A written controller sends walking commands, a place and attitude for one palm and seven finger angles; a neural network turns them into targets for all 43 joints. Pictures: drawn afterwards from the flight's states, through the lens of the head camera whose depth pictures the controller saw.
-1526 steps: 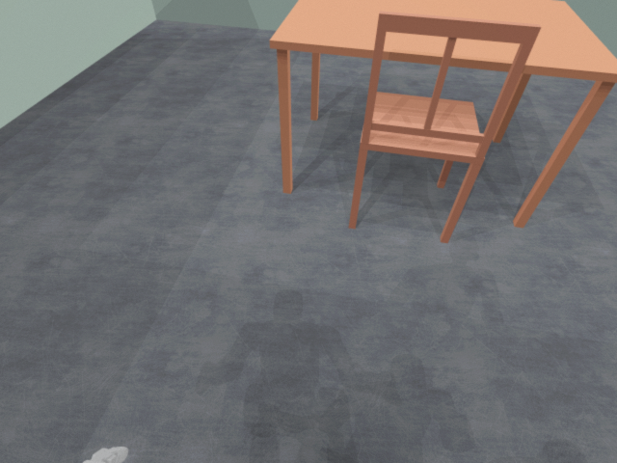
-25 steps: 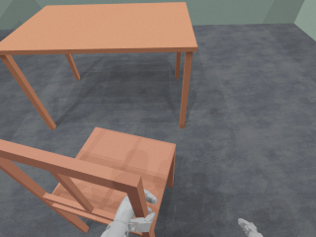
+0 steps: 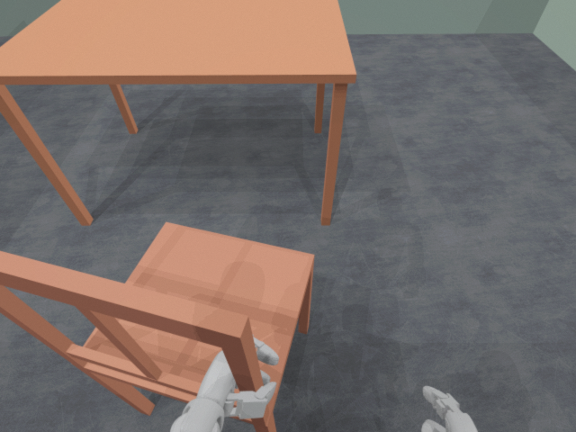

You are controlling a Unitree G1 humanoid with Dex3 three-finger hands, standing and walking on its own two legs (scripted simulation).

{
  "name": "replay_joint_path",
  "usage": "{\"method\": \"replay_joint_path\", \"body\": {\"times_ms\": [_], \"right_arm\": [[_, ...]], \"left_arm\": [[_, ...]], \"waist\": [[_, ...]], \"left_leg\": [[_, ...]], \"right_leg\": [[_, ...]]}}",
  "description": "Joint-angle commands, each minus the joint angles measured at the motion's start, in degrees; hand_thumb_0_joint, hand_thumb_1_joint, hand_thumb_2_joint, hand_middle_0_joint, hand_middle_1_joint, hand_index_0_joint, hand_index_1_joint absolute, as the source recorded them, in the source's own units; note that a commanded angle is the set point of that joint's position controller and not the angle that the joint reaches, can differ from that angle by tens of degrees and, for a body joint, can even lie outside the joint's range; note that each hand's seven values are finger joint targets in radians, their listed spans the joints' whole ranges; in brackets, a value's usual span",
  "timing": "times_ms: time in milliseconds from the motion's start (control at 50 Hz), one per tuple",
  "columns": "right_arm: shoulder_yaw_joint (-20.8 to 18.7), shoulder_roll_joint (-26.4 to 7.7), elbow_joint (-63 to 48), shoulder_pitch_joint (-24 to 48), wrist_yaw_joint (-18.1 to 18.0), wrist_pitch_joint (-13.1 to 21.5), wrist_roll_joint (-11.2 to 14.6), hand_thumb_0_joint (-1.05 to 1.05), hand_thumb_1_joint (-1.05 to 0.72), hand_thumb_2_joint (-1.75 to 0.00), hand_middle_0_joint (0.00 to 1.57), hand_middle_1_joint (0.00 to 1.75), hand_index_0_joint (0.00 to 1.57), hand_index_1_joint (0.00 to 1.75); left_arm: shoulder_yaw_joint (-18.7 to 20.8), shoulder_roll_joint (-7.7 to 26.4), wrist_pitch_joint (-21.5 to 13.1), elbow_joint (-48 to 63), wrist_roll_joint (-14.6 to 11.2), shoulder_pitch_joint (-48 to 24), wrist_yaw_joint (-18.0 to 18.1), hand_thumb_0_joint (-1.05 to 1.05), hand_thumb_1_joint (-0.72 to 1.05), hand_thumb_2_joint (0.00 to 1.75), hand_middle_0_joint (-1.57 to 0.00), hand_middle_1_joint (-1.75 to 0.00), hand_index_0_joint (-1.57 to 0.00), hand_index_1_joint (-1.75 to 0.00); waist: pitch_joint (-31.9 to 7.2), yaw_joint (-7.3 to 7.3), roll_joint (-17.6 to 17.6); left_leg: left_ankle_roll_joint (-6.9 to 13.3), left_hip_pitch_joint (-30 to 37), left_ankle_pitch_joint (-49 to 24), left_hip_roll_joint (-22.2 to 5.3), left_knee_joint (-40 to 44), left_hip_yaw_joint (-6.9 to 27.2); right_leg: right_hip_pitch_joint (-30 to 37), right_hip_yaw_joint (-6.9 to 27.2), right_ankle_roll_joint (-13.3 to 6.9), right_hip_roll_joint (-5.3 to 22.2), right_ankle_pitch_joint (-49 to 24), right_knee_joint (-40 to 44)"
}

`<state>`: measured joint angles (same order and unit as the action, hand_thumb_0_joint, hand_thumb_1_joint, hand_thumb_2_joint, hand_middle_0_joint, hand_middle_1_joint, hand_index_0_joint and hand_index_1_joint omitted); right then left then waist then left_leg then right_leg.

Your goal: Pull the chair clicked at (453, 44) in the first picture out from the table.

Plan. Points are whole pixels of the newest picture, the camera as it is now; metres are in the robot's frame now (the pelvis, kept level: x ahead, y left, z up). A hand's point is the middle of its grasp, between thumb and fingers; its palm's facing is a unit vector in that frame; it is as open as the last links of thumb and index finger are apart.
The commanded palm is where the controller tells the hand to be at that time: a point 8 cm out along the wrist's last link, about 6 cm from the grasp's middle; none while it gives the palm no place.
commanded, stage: open the thumb and straighten the fingers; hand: left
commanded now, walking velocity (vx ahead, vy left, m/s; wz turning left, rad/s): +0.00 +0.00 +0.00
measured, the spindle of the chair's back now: (125, 343) +0.27 +0.27 -0.07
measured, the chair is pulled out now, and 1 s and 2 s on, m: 0.67 0.67 0.67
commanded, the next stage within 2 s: draw the fingers out of the gap in 0.64 s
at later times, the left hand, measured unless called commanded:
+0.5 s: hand (251, 389) +0.20 +0.06 -0.07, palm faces -0.27 -0.96 -0.08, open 15.8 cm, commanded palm +0.20 +0.12 -0.05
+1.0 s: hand (228, 425) +0.16 +0.09 -0.06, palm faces -0.23 -0.97 -0.05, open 17.5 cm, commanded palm +0.15 +0.13 -0.05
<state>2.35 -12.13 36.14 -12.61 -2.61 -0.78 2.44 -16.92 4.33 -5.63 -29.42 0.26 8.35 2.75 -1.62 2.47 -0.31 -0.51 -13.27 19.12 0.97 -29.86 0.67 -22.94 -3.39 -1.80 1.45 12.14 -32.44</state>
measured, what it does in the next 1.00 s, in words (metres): stands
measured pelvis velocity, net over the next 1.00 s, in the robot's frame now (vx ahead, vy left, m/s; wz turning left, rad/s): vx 0.01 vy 0.02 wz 0.03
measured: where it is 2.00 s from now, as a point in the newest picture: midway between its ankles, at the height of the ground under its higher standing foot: outside the picture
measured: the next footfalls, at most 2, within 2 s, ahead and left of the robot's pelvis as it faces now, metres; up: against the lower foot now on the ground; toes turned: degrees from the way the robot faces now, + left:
none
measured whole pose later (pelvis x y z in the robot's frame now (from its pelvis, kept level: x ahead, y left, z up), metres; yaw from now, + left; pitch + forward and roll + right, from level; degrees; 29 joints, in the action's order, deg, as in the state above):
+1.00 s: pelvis +0.01 +0.02 -0.05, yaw +1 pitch +11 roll +0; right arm 1.5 -14.3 21.0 -17.6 -2.4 5.6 2.5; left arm -16.0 8.2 11.0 11.9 2.0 33.8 -2.2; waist -9.4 2.6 -2.5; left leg 1.0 -33.8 31.6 2.0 -54.1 1.8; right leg -41.8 -4.2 -0.4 3.0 22.6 -53.1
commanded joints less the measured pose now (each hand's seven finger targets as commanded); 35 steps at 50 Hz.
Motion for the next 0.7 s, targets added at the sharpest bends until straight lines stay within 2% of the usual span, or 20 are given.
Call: {"method": "replay_joint_path", "body": {"times_ms": [0, 40, 60, 100, 120, 180, 260, 280, 300, 320, 340, 380, 400, 420, 480, 500, 600, 620, 660, 680], "right_arm": [[-2.96, -6.78, -11.26, 5.67, 3.11, 5.37, 0.41, 0.00, -0.90, -0.90, 0.20, 0.30, 0.20, 0.30], [-3.09, -6.91, -12.38, 5.23, 3.49, 6.07, 0.35, 0.00, -0.90, -0.90, 0.20, 0.30, 0.20, 0.30], [-3.17, -6.98, -12.98, 4.89, 3.65, 6.08, 0.64, 0.00, -0.90, -0.90, 0.20, 0.30, 0.20, 0.30], [-3.16, -7.42, -13.92, 4.96, 3.67, 6.10, 0.50, 0.00, -0.90, -0.90, 0.20, 0.30, 0.20, 0.30], [-3.24, -7.86, -14.56, 4.97, 3.41, 6.10, 0.59, 0.00, -0.90, -0.90, 0.20, 0.30, 0.20, 0.30], [-3.05, -8.10, -15.86, 5.25, 2.84, 6.19, 0.65, 0.00, -0.90, -0.90, 0.20, 0.30, 0.20, 0.30], [-3.01, -8.21, -17.75, 4.95, 2.10, 7.07, 0.64, 0.00, -0.90, -0.90, 0.20, 0.30, 0.20, 0.30], [-3.01, -8.32, -17.78, 4.44, 1.90, 7.30, 0.59, 0.00, -0.90, -0.90, 0.20, 0.30, 0.20, 0.30], [-2.99, -8.37, -17.95, 4.32, 1.73, 7.54, 0.50, 0.00, -0.90, -0.90, 0.20, 0.30, 0.20, 0.30], [-2.83, -8.29, -18.09, 3.84, 1.58, 7.71, 0.43, 0.00, -0.90, -0.90, 0.20, 0.30, 0.20, 0.30], [-2.79, -8.34, -18.25, 3.69, 1.51, 7.95, 0.29, 0.00, -0.90, -0.90, 0.20, 0.30, 0.20, 0.30], [-2.80, -8.30, -18.83, 3.10, 1.38, 8.20, 0.10, 0.00, -0.90, -0.90, 0.20, 0.30, 0.20, 0.30], [-2.72, -8.70, -18.41, 2.36, 1.04, 7.89, 0.02, 0.00, -0.90, -0.90, 0.20, 0.30, 0.20, 0.30], [-2.52, -8.49, -18.98, 2.82, 1.00, 7.74, -0.12, 0.00, -0.90, -0.90, 0.20, 0.30, 0.20, 0.30], [-2.31, -8.25, -19.77, 2.09, 0.83, 7.62, -0.18, 0.00, -0.90, -0.90, 0.20, 0.30, 0.20, 0.30], [-2.32, -8.16, -20.13, 2.01, 0.83, 7.74, -0.12, 0.00, -0.90, -0.90, 0.20, 0.30, 0.20, 0.30], [-2.48, -8.02, -21.17, 0.86, 0.60, 8.89, -0.14, 0.00, -0.90, -0.90, 0.20, 0.30, 0.20, 0.30], [-2.45, -8.16, -21.33, 0.89, 0.55, 9.06, -0.16, 0.00, -0.90, -0.90, 0.20, 0.30, 0.20, 0.30], [-2.52, -8.39, -21.24, 0.38, 0.24, 9.16, -0.19, 0.00, -0.90, -0.90, 0.20, 0.30, 0.20, 0.30], [-2.45, -8.58, -21.10, 0.37, 0.13, 9.24, -0.30, 0.00, -0.90, -0.90, 0.20, 0.30, 0.20, 0.30]], "left_arm": [[2.48, 1.92, -2.16, 19.13, -1.28, -6.03, -1.83, 0.00, 0.17, 0.55, -0.50, -1.45, -0.50, -1.45], [2.31, 2.18, -1.05, 22.08, -0.96, -7.47, -2.01, 0.00, -0.07, 0.43, -0.50, -1.45, -0.50, -1.45], [2.21, 2.09, 0.00, 22.21, -1.02, -5.26, -2.07, 0.00, -0.19, 0.37, -0.50, -1.45, -0.50, -1.45], [1.87, 1.36, 1.69, 21.77, -0.70, -5.16, -2.22, 0.00, -0.43, 0.26, -0.47, -1.38, -0.47, -1.38], [5.27, 4.77, 2.53, 22.87, -0.79, -5.34, -2.05, 0.00, -0.55, 0.20, -0.45, -1.30, -0.45, -1.30], [3.67, 2.79, 5.45, 23.83, -1.10, -5.74, -2.72, 0.00, -0.55, 0.20, -0.38, -1.09, -0.38, -1.09], [2.42, 1.34, 8.09, 28.84, -1.89, -2.85, -3.29, 0.00, -0.55, 0.20, -0.27, -0.80, -0.27, -0.80], [2.63, 1.73, 8.46, 30.20, -2.01, -3.18, -3.38, 0.00, -0.55, 0.20, -0.25, -0.73, -0.25, -0.73], [2.96, 2.12, 8.84, 31.10, -1.85, -2.46, -3.48, 0.00, -0.55, 0.20, -0.22, -0.65, -0.22, -0.65], [2.00, 1.59, 9.24, 32.05, -1.61, -3.20, -3.46, 0.00, -0.55, 0.20, -0.20, -0.58, -0.20, -0.58], [2.14, 1.93, 9.61, 32.54, -1.14, -2.62, -3.32, 0.00, -0.55, 0.20, -0.18, -0.51, -0.18, -0.51], [1.59, 1.69, 10.34, 33.87, -0.55, -0.95, -3.02, 0.00, -0.55, 0.20, -0.13, -0.36, -0.13, -0.36], [6.82, 6.86, 10.71, 32.37, -0.18, -0.48, -2.70, 0.00, -0.55, 0.20, -0.10, -0.29, -0.10, -0.29], [5.84, 5.91, 11.00, 33.94, -0.01, 0.05, -2.91, 0.00, -0.55, 0.20, -0.07, -0.22, -0.07, -0.22], [4.46, 5.02, 11.94, 35.83, 0.53, 0.00, -3.17, 0.00, -0.55, 0.20, 0.00, 0.00, 0.00, 0.00], [4.87, 5.28, 12.10, 36.82, 0.48, 1.81, -3.27, 0.00, -0.55, 0.20, 0.00, 0.00, 0.00, 0.00], [1.67, 2.67, 12.60, 41.63, -0.45, 5.37, -4.12, 0.00, -0.55, 0.20, 0.00, 0.00, 0.00, 0.00], [1.48, 2.70, 12.74, 41.83, -0.34, 7.11, -4.33, 0.00, -0.55, 0.20, 0.00, 0.00, 0.00, 0.00], [0.98, 2.65, 13.20, 41.12, -0.04, 6.55, -4.46, 0.00, -0.55, 0.20, 0.00, 0.00, 0.00, 0.00], [1.53, 3.65, 13.22, 41.59, 0.23, 5.50, -4.57, 0.00, -0.55, 0.20, 0.00, 0.00, 0.00, 0.00]], "waist": [[-11.53, 0.21, 0.82], [-13.54, 0.59, -0.44], [-13.50, 0.80, 2.15], [-12.04, 1.12, 4.10], [-12.38, 0.51, 5.27], [-11.89, 1.03, 5.31], [-14.40, 1.00, 5.66], [-15.20, 1.39, 6.12], [-15.16, 1.03, 3.95], [-14.78, 1.74, 5.31], [-14.21, 1.49, 4.18], [-14.59, 1.61, 5.19], [-13.66, 1.10, 6.20], [-14.29, 0.78, 5.31], [-14.24, 1.39, 3.91], [-14.74, 0.88, 2.52], [-17.02, 1.96, 3.85], [-16.66, 1.79, 4.07], [-14.89, 2.77, 6.86], [-14.66, 2.75, 5.41]], "left_leg": [[1.61, -11.77, -4.69, 0.88, -1.78, -0.50], [1.72, -13.29, -4.30, 1.06, -3.75, -0.25], [1.75, -14.68, -2.86, 0.80, -4.22, -0.02], [1.87, -17.85, 0.11, 0.92, -5.64, -0.02], [2.00, -19.45, 1.38, 1.16, -6.10, -0.10], [2.15, -20.93, 3.75, 1.11, -7.13, 0.10], [2.24, -21.44, 1.46, 1.10, -8.94, 0.39], [2.34, -21.53, 0.97, 1.16, -9.66, 0.44], [2.25, -21.54, 0.54, 1.25, -10.06, 0.37], [2.34, -21.73, 0.40, 1.23, -10.50, 0.68], [2.29, -21.98, 0.49, 1.26, -10.71, 0.88], [2.44, -22.09, -0.94, 1.23, -11.60, 1.01], [2.34, -23.59, -0.43, 1.34, -11.99, 0.76], [2.34, -24.10, 0.03, 1.66, -12.12, 0.53], [2.48, -23.50, -1.25, 1.61, -12.88, 0.72], [2.33, -23.26, -2.12, 1.61, -13.01, 0.65], [2.49, -22.26, -5.26, 1.62, -14.66, 1.21], [2.43, -22.67, -5.22, 1.60, -14.72, 1.46], [2.67, -23.62, -4.78, 1.54, -15.53, 1.51], [2.64, -24.01, -3.67, 1.70, -15.60, 1.52]], "right_leg": [[7.70, 4.28, -0.41, 2.23, -3.43, -0.62], [6.29, 4.06, -0.37, 1.95, -2.48, -2.38], [5.12, 3.97, -0.09, 1.65, -0.44, -2.73], [2.79, 3.73, 0.29, 1.50, 3.38, -3.79], [3.13, 4.24, 0.46, 1.49, 5.29, -3.81], [0.54, 3.68, 0.62, 1.24, 8.87, -4.76], [0.48, 3.05, 0.64, 0.97, 6.07, -6.67], [0.67, 2.98, 0.81, 1.00, 5.23, -7.08], [0.24, 2.91, 0.69, 1.03, 4.77, -7.52], [-0.34, 2.69, 0.81, 0.95, 4.50, -7.84], [-1.21, 2.34, 0.66, 0.89, 4.84, -8.33], [-1.60, 2.11, 0.76, 0.83, 3.22, -9.19], [-1.42, 2.36, 0.82, 0.80, 3.27, -9.42], [-0.77, 2.67, 0.87, 1.01, 3.89, -9.46], [-1.81, 2.34, 0.68, 0.82, 2.33, -10.29], [-1.47, 2.14, 0.50, 0.88, 1.40, -10.66], [-1.21, 1.48, 0.72, 0.74, -2.50, -11.50], [-1.65, 1.23, 0.65, 0.69, -2.05, -11.72], [-3.27, 1.18, 0.94, 0.46, -1.79, -11.64], [-3.68, 1.33, 0.98, 0.59, -0.40, -11.58]]}}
